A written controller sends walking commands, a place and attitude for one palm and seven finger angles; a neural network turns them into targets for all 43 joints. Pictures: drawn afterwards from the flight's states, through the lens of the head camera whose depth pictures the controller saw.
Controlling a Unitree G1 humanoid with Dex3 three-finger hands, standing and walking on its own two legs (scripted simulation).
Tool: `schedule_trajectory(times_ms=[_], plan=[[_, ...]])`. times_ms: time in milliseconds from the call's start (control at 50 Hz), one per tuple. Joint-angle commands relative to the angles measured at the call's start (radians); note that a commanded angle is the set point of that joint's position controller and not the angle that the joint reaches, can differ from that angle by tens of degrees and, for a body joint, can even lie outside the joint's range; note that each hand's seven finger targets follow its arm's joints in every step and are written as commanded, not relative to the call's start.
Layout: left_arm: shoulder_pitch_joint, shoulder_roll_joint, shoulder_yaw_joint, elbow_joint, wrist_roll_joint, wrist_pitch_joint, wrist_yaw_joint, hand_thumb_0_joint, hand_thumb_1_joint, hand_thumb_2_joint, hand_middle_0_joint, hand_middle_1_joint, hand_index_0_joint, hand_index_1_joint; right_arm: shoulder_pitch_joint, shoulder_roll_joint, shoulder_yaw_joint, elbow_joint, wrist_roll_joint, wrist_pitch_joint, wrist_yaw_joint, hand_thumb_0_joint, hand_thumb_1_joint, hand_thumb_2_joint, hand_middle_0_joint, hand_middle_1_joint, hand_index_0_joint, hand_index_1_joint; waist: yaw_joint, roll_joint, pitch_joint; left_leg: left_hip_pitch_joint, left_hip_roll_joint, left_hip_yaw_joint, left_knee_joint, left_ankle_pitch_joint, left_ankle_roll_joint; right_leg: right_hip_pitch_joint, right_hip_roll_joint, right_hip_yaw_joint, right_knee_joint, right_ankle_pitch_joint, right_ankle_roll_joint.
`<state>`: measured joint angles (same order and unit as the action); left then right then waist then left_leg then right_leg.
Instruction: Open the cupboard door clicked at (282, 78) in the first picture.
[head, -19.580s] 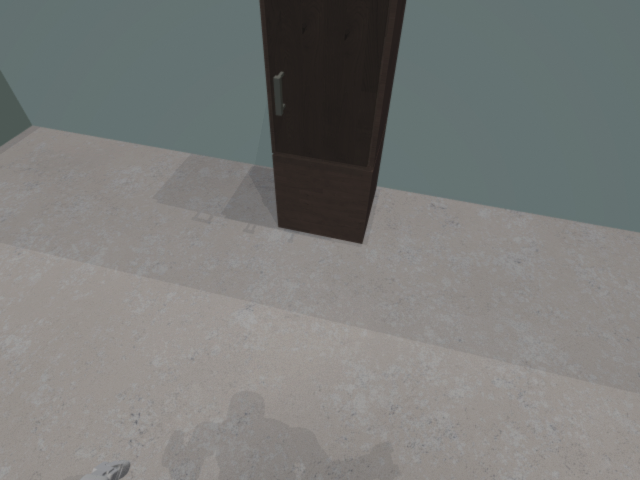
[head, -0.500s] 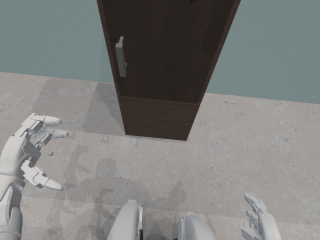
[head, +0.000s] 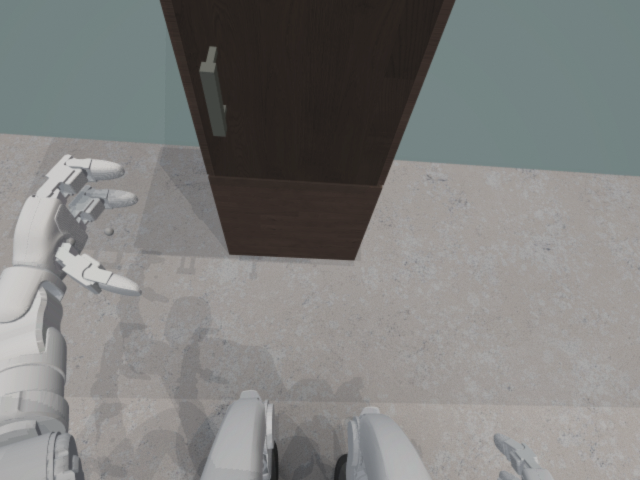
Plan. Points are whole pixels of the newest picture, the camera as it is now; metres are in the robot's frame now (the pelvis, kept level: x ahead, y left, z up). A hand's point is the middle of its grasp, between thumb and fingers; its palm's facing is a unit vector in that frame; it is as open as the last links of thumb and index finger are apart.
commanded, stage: move the hooked fingers beside the handle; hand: left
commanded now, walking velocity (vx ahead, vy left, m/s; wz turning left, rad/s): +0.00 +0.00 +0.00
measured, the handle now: (216, 93) +0.64 +0.18 +0.02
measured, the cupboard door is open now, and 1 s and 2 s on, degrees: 0 0 0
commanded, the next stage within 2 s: slide the fingers in behind the handle in 1.98 s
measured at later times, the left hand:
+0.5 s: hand (134, 174) +0.48 +0.26 +0.02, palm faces -0.01 -1.00 -0.02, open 14.0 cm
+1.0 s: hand (165, 123) +0.58 +0.24 +0.02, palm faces +0.00 -1.00 -0.02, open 14.0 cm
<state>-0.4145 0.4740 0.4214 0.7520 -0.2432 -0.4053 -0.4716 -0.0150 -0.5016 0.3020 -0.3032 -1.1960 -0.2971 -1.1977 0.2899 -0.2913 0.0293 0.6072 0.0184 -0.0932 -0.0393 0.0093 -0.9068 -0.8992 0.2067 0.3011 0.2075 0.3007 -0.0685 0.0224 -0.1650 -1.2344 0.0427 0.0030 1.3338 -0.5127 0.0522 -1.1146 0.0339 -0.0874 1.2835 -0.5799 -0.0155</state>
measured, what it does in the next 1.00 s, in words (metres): lowers itself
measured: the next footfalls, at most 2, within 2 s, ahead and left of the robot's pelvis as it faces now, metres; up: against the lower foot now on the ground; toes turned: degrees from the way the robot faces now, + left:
none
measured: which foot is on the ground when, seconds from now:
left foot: down 0.00-1.00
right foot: down 0.00-1.00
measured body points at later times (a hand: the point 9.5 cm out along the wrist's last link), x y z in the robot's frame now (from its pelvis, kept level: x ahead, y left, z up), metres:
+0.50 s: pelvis -0.01 +0.01 -0.02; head +0.15 +0.05 +0.40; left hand +0.47 +0.31 +0.03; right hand +0.04 -0.27 -0.12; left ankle +0.06 +0.09 -0.61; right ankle +0.02 -0.12 -0.61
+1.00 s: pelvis -0.01 +0.01 -0.05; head +0.20 +0.06 +0.34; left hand +0.57 +0.30 +0.02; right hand -0.03 -0.26 -0.14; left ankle +0.06 +0.09 -0.61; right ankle +0.02 -0.12 -0.61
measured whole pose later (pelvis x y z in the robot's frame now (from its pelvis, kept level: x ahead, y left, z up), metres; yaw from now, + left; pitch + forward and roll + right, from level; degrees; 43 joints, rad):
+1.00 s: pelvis -0.01 +0.01 -0.05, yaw -4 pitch +34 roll -9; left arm -1.20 0.83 0.48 1.26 0.01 -0.33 -0.36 -0.02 -0.50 0.30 -0.30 -1.20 -0.30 -1.20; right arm 0.34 -0.29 0.11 0.59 -0.05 0.08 -0.01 0.00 -0.91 -0.90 0.21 0.30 0.21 0.30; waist -0.27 0.04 -0.12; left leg -1.61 0.07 -0.04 1.53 -0.54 0.07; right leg -1.46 0.06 -0.13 1.44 -0.59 -0.01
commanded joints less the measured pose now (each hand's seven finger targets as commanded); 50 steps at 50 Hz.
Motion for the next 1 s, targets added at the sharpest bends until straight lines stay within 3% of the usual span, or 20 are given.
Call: schedule_trajectory(times_ms=[0,40,80,140,160,260,320,340,400,460,480,560,600,640,700,780,840,940,980], plan=[[-0.386,0.267,0.06,-0.128,-0.008,-0.086,0.013,0.0,-0.5,0.3,-0.3,-1.2,-0.3,-1.2,0.08,-0.184,-0.076,-0.072,0.001,-0.022,-0.011,0.0,-0.9,-0.9,0.2,0.3,0.2,0.3,-0.02,0.117,-0.409,0.478,0.003,-0.112,-0.175,0.253,-0.028,-0.013,0.014,0.036,-0.155,0.183,-0.023],[-0.432,0.29,0.069,-0.117,0.009,-0.093,0.023,0.0,-0.5,0.3,-0.3,-1.2,-0.3,-1.2,0.087,-0.186,-0.076,-0.067,-0.003,-0.01,-0.009,0.0,-0.9,-0.9,0.2,0.3,0.2,0.3,-0.016,0.143,-0.455,0.516,0.005,-0.12,-0.173,0.284,-0.034,-0.024,0.012,0.033,-0.144,0.196,-0.024],[-0.454,0.297,0.074,-0.096,0.016,-0.097,0.033,0.0,-0.5,0.3,-0.3,-1.2,-0.3,-1.2,0.09,-0.184,-0.074,-0.065,-0.006,0.0,-0.006,0.0,-0.9,-0.9,0.2,0.3,0.2,0.3,-0.015,0.156,-0.459,0.515,0.005,-0.12,-0.171,0.285,-0.035,-0.027,0.011,0.033,-0.142,0.197,-0.023],[-0.511,0.332,0.09,-0.003,0.038,-0.096,0.045,0.0,-0.5,0.3,-0.3,-1.2,-0.3,-1.2,0.103,-0.188,-0.067,-0.055,-0.01,0.021,-0.003,0.0,-0.9,-0.9,0.2,0.3,0.2,0.3,-0.031,0.137,-0.43,0.468,0.007,-0.121,-0.156,0.262,-0.031,-0.048,0.014,0.032,-0.133,0.184,-0.022],[-0.548,0.317,0.072,0.018,0.042,-0.096,0.047,0.0,-0.5,0.3,-0.3,-1.2,-0.3,-1.2,0.105,-0.186,-0.066,-0.052,-0.011,0.026,-0.003,0.0,-0.9,-0.9,0.2,0.3,0.2,0.3,-0.047,0.13,-0.423,0.458,0.007,-0.122,-0.15,0.252,-0.027,-0.06,0.014,0.032,-0.132,0.182,-0.019],[-0.641,0.373,0.092,0.069,0.061,-0.114,0.041,0.0,-0.5,0.3,-0.3,-1.2,-0.3,-1.2,0.126,-0.194,-0.063,-0.043,-0.018,0.052,-0.001,0.0,-0.9,-0.9,0.2,0.3,0.2,0.3,-0.055,0.159,-0.482,0.474,0.012,-0.125,-0.123,0.289,-0.028,-0.074,0.017,0.034,-0.116,0.2,-0.021],[-0.687,0.384,0.085,0.08,0.07,-0.12,0.03,0.0,-0.5,0.3,-0.3,-1.2,-0.3,-1.2,0.137,-0.199,-0.062,-0.038,-0.022,0.068,0.002,0.0,-0.9,-0.9,0.2,0.3,0.2,0.3,-0.064,0.193,-0.507,0.505,0.016,-0.136,-0.111,0.332,-0.03,-0.103,0.018,0.031,-0.105,0.217,-0.024],[-0.688,0.358,0.065,0.113,0.071,-0.112,0.028,0.0,-0.5,0.3,-0.3,-1.2,-0.3,-1.2,0.141,-0.197,-0.061,-0.036,-0.021,0.074,0.004,0.0,-0.9,-0.9,0.2,0.3,0.2,0.3,-0.074,0.181,-0.496,0.505,0.017,-0.143,-0.115,0.316,-0.031,-0.118,0.019,0.027,-0.107,0.207,-0.022],[-0.745,0.394,0.082,0.168,0.077,-0.097,0.031,0.0,-0.5,0.3,-0.3,-1.2,-0.3,-1.2,0.152,-0.202,-0.053,-0.032,-0.022,0.089,0.003,0.0,-0.9,-0.9,0.2,0.3,0.2,0.3,-0.093,0.16,-0.467,0.44,0.016,-0.141,-0.093,0.291,-0.022,-0.126,0.021,0.029,-0.098,0.201,-0.021],[-0.817,0.442,0.096,0.182,0.096,-0.091,0.044,0.0,-0.5,0.3,-0.3,-1.2,-0.3,-1.2,0.161,-0.208,-0.049,-0.031,-0.027,0.102,0.001,0.0,-0.9,-0.9,0.2,0.3,0.2,0.3,-0.101,0.169,-0.485,0.412,0.016,-0.141,-0.079,0.265,-0.02,-0.133,0.021,0.031,-0.09,0.185,-0.019],[-0.84,0.431,0.081,0.19,0.099,-0.089,0.047,0.0,-0.5,0.3,-0.3,-1.2,-0.3,-1.2,0.163,-0.207,-0.046,-0.031,-0.028,0.103,0.002,0.0,-0.9,-0.9,0.2,0.3,0.2,0.3,-0.112,0.179,-0.485,0.409,0.015,-0.14,-0.074,0.267,-0.018,-0.141,0.021,0.03,-0.088,0.186,-0.019],[-0.913,0.483,0.102,0.16,0.121,-0.105,0.065,0.0,-0.5,0.3,-0.3,-1.2,-0.3,-1.2,0.183,-0.212,-0.044,-0.022,-0.039,0.115,0.008,0.0,-0.9,-0.9,0.2,0.3,0.2,0.3,-0.115,0.251,-0.553,0.472,0.024,-0.16,-0.057,0.321,-0.026,-0.182,0.024,0.026,-0.07,0.205,-0.024],[-0.926,0.503,0.11,0.213,0.129,-0.092,0.069,0.0,-0.5,0.3,-0.3,-1.2,-0.3,-1.2,0.192,-0.215,-0.035,-0.02,-0.04,0.124,0.009,0.0,-0.9,-0.9,0.2,0.3,0.2,0.3,-0.128,0.237,-0.53,0.444,0.024,-0.164,-0.048,0.315,-0.023,-0.198,0.027,0.02,-0.058,0.2,-0.025],[-0.959,0.483,0.08,0.255,0.143,-0.067,0.07,0.0,-0.5,0.3,-0.3,-1.2,-0.3,-1.2,0.197,-0.216,-0.031,-0.023,-0.04,0.133,0.011,0.0,-0.9,-0.9,0.2,0.3,0.2,0.3,-0.149,0.225,-0.506,0.411,0.026,-0.161,-0.042,0.281,-0.019,-0.21,0.027,0.021,-0.063,0.188,-0.02],[-1.021,0.548,0.097,0.295,0.165,-0.041,0.08,0.0,-0.5,0.3,-0.3,-1.2,-0.3,-1.2,0.209,-0.221,-0.017,-0.031,-0.041,0.14,0.008,0.0,-0.9,-0.9,0.2,0.3,0.2,0.3,-0.163,0.231,-0.484,0.354,0.024,-0.162,-0.025,0.256,-0.013,-0.221,0.028,0.02,-0.049,0.178,-0.021],[-1.108,0.571,0.086,0.264,0.194,-0.037,0.093,0.0,-0.5,0.3,-0.3,-1.2,-0.3,-1.2,0.232,-0.225,-0.014,-0.028,-0.053,0.147,0.012,0.0,-0.9,-0.9,0.2,0.3,0.2,0.3,-0.18,0.296,-0.566,0.399,0.032,-0.176,0.002,0.303,-0.018,-0.265,0.029,0.015,-0.027,0.197,-0.023],[-1.178,0.571,0.071,0.272,0.207,-0.032,0.102,0.0,-0.5,0.3,-0.3,-1.2,-0.3,-1.2,0.249,-0.226,-0.01,-0.022,-0.059,0.154,0.016,0.0,-0.9,-0.9,0.2,0.3,0.2,0.3,-0.201,0.33,-0.56,0.42,0.039,-0.195,0.008,0.32,-0.022,-0.307,0.03,0.005,-0.014,0.202,-0.024],[-1.241,0.606,0.066,0.311,0.241,0.018,0.117,0.0,-0.5,0.3,-0.3,-1.2,-0.3,-1.2,0.28,-0.229,0.004,-0.027,-0.066,0.168,0.017,0.0,-0.9,-0.9,0.2,0.3,0.2,0.3,-0.227,0.333,-0.569,0.384,0.041,-0.2,0.032,0.326,-0.015,-0.323,0.032,-0.002,0.002,0.21,-0.021],[-1.186,0.644,0.092,0.329,0.254,0.039,0.117,0.0,-0.5,0.3,-0.3,-1.2,-0.3,-1.2,0.29,-0.228,0.009,-0.038,-0.066,0.176,0.02,0.0,-0.9,-0.9,0.2,0.3,0.2,0.3,-0.207,0.328,-0.572,0.354,0.04,-0.186,0.038,0.329,-0.011,-0.292,0.035,-0.002,0.003,0.213,-0.021]])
